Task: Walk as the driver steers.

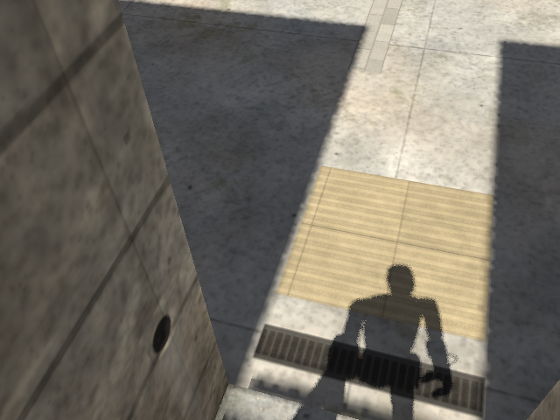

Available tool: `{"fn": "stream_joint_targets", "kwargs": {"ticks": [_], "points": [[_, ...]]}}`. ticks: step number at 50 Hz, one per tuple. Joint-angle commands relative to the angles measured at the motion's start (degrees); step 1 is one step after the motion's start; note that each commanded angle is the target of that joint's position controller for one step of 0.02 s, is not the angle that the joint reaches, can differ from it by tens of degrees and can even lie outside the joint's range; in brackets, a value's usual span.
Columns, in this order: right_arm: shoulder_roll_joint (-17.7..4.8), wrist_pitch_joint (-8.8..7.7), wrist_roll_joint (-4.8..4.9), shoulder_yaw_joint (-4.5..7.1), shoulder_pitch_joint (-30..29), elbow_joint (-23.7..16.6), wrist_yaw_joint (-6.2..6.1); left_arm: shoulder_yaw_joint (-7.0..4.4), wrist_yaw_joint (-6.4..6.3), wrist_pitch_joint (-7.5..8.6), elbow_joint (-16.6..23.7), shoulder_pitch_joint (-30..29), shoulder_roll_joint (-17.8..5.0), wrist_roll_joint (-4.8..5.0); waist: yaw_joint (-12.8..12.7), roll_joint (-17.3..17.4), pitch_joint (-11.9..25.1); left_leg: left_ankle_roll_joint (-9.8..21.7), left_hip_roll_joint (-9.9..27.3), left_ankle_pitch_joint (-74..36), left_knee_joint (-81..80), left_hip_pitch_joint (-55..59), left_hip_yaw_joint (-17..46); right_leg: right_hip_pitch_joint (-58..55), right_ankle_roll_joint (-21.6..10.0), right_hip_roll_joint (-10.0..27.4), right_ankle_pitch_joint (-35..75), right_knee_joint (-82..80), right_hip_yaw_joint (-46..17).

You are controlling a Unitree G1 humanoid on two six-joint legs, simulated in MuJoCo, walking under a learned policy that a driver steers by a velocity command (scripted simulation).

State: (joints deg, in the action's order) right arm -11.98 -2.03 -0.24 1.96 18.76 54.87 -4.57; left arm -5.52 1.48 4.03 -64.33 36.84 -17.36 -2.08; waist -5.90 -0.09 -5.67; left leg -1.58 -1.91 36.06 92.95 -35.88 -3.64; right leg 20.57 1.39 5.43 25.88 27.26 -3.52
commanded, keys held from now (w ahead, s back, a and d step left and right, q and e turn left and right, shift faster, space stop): no key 0.86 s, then w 0.14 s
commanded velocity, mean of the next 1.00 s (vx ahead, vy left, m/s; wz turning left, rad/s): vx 0.04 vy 0.00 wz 0.00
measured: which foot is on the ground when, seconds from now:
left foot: up 0.00-0.00, down 0.02-0.48, up 0.50-0.70, down 0.72-1.00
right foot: up 0.00-0.00, down 0.02-0.20, up 0.22-0.52, down 0.54-0.60, up 0.62-0.68, down 0.70-0.78, up 0.80-1.00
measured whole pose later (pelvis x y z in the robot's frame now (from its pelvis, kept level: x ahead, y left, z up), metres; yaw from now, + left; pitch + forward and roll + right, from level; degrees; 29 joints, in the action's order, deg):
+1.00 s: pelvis +0.44 +0.07 -0.33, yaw +2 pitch +1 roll -2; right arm -9.1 -0.7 2.1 2.3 18.9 54.1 -3.2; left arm -3.8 -3.5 -2.7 -52.1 16.4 -13.3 0.3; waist 3.9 -1.0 1.0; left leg -2.2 3.1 44.1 65.1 -21.8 6.2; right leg 32.3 1.0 -0.9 -15.6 68.2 -8.1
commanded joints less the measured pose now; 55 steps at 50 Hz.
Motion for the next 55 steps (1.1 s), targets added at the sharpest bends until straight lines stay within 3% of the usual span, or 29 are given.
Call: {"fn": "stream_joint_targets", "kwargs": {"ticks": [1, 2, 3, 4, 5, 6, 7, 10, 12, 14, 16, 17, 19, 24, 26, 27, 29, 30, 32, 34, 35, 36, 37, 38, 40, 41, 43, 50, 55], "points": [[3.4, 2.11, 6.11, -2.42, 0.6, -3.6, 1.06, 5.44, -2.1, -1.51, 4.8, -1.1, 6.9, -1.37, -0.9, -17.3, -4.7, 1.2, -4.8, -2.4, 22.4, 0.3, 0.4, 18.6, -14.5, 8.3, -26.2, -10.9, -12.0], [9.6, 2.4, 7.98, -3.86, 8.9, -10.6, 0.64, 2.83, -3.27, -1.63, 6.4, -6.3, -8.3, 1.3, 12.8, -28.6, -13.7, 2.9, 1.4, -1.0, 23.7, -16.9, 13.6, 21.4, -21.2, 25.7, -46.6, -19.0, -38.0], [4.5, 1.15, 5.82, -3.59, 9.5, -12.2, 1.2, -0.15, -4.13, -0.04, 6.0, -9.9, -15.2, 6.73, 15.3, -33.5, -13.8, 2.6, 7.7, 4.6, 12.9, -44.7, 27.4, -2.2, -19.7, 32.0, -44.5, -12.8, -46.8], [-4.2, 0.83, 2.89, -1.91, 1.0, -13.4, 1.0, -1.63, -5.52, -0.09, 4.2, -6.0, -14.1, 6.3, 7.5, -28.9, -5.7, 3.8, 6.6, 8.1, 15.2, -45.8, 24.5, -10.2, -13.5, 25.8, -60.1, -7.0, -45.7], [-8.6, 1.56, 3.19, 0.03, -9.7, -15.6, 0.15, -1.15, -7.96, 0.17, 7.1, 0.7, -10.8, 2.97, -0.5, -11.2, -2.5, 0.7, 8.2, -2.6, 11.9, -40.9, 29.4, -6.5, -12.9, 24.8, -64.1, -4.7, -48.2], [-10.5, 2.9, 1.88, 1.43, -18.1, -17.2, 0.19, -0.86, -9.68, 0.47, 7.6, 4.5, -9.7, 2.03, -4.9, 1.2, -3.6, -3.2, 6.7, -4.3, 8.4, -30.5, 24.6, 2.9, -13.1, 21.7, -65.1, -2.6, -47.0], [-9.0, 4.26, 0.23, 1.55, -18.7, -17.8, 1.07, -0.11, -10.66, 0.56, 7.5, 5.7, -8.1, 2.3, -4.7, 0.2, -4.6, -5.3, 4.1, 0.0, 8.3, -19.2, 19.0, 12.9, -10.7, 17.2, -64.7, -2.3, -40.6], [0.5, 4.18, -1.62, -0.81, -0.4, -11.0, 2.19, -0.11, -10.43, -0.86, 10.7, -7.7, -9.5, 4.11, 7.7, 13.3, -2.6, -2.8, 1.2, 0.0, -13.0, 16.1, 7.3, 35.4, 1.3, 1.8, -51.2, 14.9, -12.0], [-4.6, 2.21, -1.61, 0.31, 12.4, -4.9, 2.61, 0.78, -8.14, -1.65, 16.4, -28.3, -5.0, 3.49, 20.1, 40.0, -15.9, 3.5, 7.9, 10.3, -61.4, -1.2, 27.4, 36.5, 4.8, -11.5, -59.9, 51.1, 4.4], [-7.2, -1.41, 2.33, 0.01, 8.1, -4.3, 2.23, 2.72, -7.86, -0.67, 19.9, -33.3, 0.3, 4.13, 14.3, 29.1, -26.3, -0.8, 6.4, -12.5, -74.5, -8.8, 41.4, 42.1, -1.1, -10.4, -67.8, 56.5, 0.8], [-5.5, -3.65, 5.66, 0.03, -7.1, -9.3, 0.19, 4.02, -8.99, 1.1, 12.7, -14.1, 6.0, 3.61, 2.6, 14.4, -25.0, -7.0, 0.6, -37.0, -49.6, -17.7, 33.7, 33.4, -3.4, -13.3, -45.7, 51.7, -4.8], [-4.1, -1.19, 0.68, 0.43, -9.7, -13.0, -0.34, 3.13, -9.97, -0.79, 3.7, -0.5, 3.5, 1.38, 1.3, 4.9, -9.4, -10.0, 2.2, -48.1, -55.7, 5.7, 16.5, 26.0, -0.6, -18.4, -44.2, 51.5, 7.6], [-0.8, -1.83, 2.61, -0.27, 6.3, -7.7, -0.73, 1.09, -8.26, -1.33, 10.7, -9.0, 1.9, -0.38, 6.2, 20.8, -4.7, -5.2, -0.9, -77.6, -44.5, 1.0, 31.4, 23.5, -2.6, -12.6, -38.1, 58.4, -0.1], [-3.5, -3.2, 2.2, 3.24, 25.1, -1.2, -7.28, 0.44, -4.87, 3.24, 10.8, -15.3, -0.3, 0.34, 8.8, -2.0, -3.3, -16.3, -11.0, -40.6, -27.8, 1.1, 30.5, 8.8, 2.4, -10.4, -21.8, 33.5, 7.8], [-6.7, -3.46, 2.47, 3.03, -3.1, -9.6, -5.51, 0.46, -4.09, 4.78, 3.1, 12.9, 3.7, 5.37, -14.3, -28.3, -0.7, -14.7, -11.3, 30.0, 9.6, -35.5, 21.9, -32.1, -4.7, -1.6, 5.7, 12.4, -1.2], [-7.0, -3.99, 2.16, 2.22, -11.8, -12.6, -3.74, 1.11, -3.76, 3.94, 2.2, 20.2, 4.3, 5.92, -17.5, -19.8, 5.9, -10.8, -10.0, 35.3, 24.4, -47.0, 18.3, -50.6, -9.4, 2.2, 0.8, 10.2, -6.7], [-0.1, -5.75, 6.23, -0.98, -4.8, -16.1, 1.25, 2.26, -3.84, 1.11, 13.7, -2.4, 1.5, 7.31, -1.9, -3.3, 15.7, -0.9, -1.0, 13.0, -8.9, -44.4, 16.2, -45.6, -13.9, 4.9, -25.2, 11.4, -20.0], [-1.9, -4.95, 6.37, -1.1, -1.4, -13.9, 1.79, 1.86, -4.78, -0.54, 19.1, -14.4, -1.6, 3.64, 3.4, -5.8, 15.6, 0.8, 2.3, -0.8, -10.9, -32.6, 15.0, -29.2, -14.4, 6.5, -29.9, 8.6, -22.6], [-0.1, -3.54, 1.41, -1.39, 8.2, -7.0, 1.05, 2.13, -5.5, -2.9, 20.3, -18.2, -0.3, 0.42, 7.3, -0.1, 2.8, 0.7, -1.8, -12.5, -26.5, 6.3, 1.9, 7.9, -3.4, -9.7, -16.7, 8.5, 6.9], [1.7, -4.3, 1.05, -1.32, 23.2, -0.2, 3.32, 4.2, -5.13, -3.88, 21.1, -18.0, 5.4, 3.13, 12.1, 18.8, 4.0, -0.6, -5.0, -55.6, -64.5, 13.2, 5.9, 7.7, -5.5, -9.4, -39.3, 13.6, 17.8], [-1.1, -3.52, 3.37, -0.01, 25.6, -0.5, 1.65, 5.8, -5.47, -5.86, 19.3, -16.6, 8.0, 3.0, 11.7, 9.6, -5.5, 0.1, -0.9, -39.6, -66.1, 2.0, 15.0, 3.5, -4.7, -8.4, -41.0, 10.7, 15.3], [3.4, -3.46, 0.81, -2.05, 16.5, -4.3, 1.6, 4.54, -5.59, -6.87, 13.5, -8.6, 3.8, 1.71, 11.8, -6.0, -3.2, -1.3, -5.9, -47.3, -58.9, 10.9, -1.3, -0.5, -5.0, -6.1, -16.9, 12.7, 10.0], [2.0, -3.81, 0.33, -2.38, 18.1, -6.0, 2.49, 4.77, -5.07, -6.98, 13.2, -12.9, 2.6, 3.86, 15.2, -12.0, -0.9, 1.9, -1.9, -53.2, -69.3, 22.6, 0.3, 4.1, -7.6, -4.3, -15.6, 16.1, 3.3], [-10.8, -2.87, 0.03, 1.27, 23.6, -3.0, 2.04, 4.37, -4.77, -6.32, 13.6, -4.0, 7.7, 2.16, 11.2, 8.1, 4.0, 8.9, 10.0, -82.8, -52.5, 23.9, 19.5, 6.1, -1.1, -8.4, -25.1, 24.9, 1.3], [-9.6, -0.44, 2.0, 1.45, 22.7, -2.3, 0.71, 1.75, -4.33, -3.79, 13.2, -8.0, -1.4, 4.66, 16.1, 12.1, 7.2, 16.5, 21.3, -103.6, -48.8, 33.6, 34.9, 20.5, 1.7, -8.9, -59.0, 41.4, -10.4], [-11.4, -0.69, 1.49, 2.27, 19.9, -1.6, 1.4, 1.8, -5.02, -4.13, 13.0, -10.3, 0.8, 6.12, 13.9, 11.4, 8.6, 17.5, 22.5, -103.9, -48.7, 31.1, 37.6, 20.6, 1.6, -9.0, -63.0, 47.2, -15.4], [-10.4, -0.27, 2.68, 2.75, 13.7, -2.7, 1.44, 1.8, -5.42, -6.47, 11.9, -9.0, 3.4, 3.26, 11.8, 11.3, 4.2, 16.1, 23.1, -106.3, -46.2, 30.9, 36.3, 26.6, 1.0, -7.8, -58.6, 50.6, -15.6], [-5.0, 1.25, 3.32, 2.94, 0.2, -2.4, 0.38, 1.89, -4.42, -5.93, 8.8, -8.7, 6.1, 1.7, 6.9, 9.2, 2.3, 6.6, 12.5, -26.0, -32.1, 11.7, 19.8, 12.7, -1.2, -4.6, -29.0, 33.7, -1.8], [-0.6, -1.32, 2.07, 1.49, -7.6, -9.5, -0.75, -0.65, -5.12, -1.47, 3.3, -3.4, -0.7, 4.82, 2.7, -11.2, -4.6, -2.3, 2.0, 6.3, -8.7, -8.5, -3.5, 6.5, -3.9, -4.5, -38.5, 4.7, -13.2]]}}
